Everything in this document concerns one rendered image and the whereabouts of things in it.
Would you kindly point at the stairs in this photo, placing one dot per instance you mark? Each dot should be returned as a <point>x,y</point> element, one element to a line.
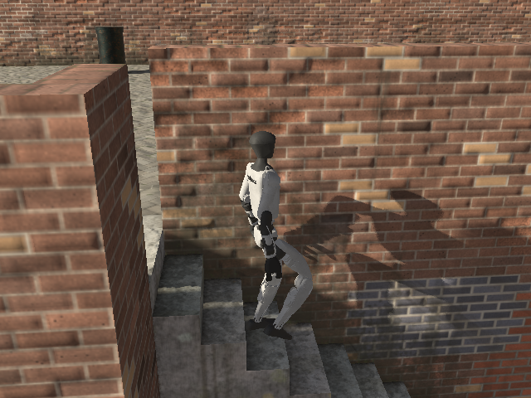
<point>204,350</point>

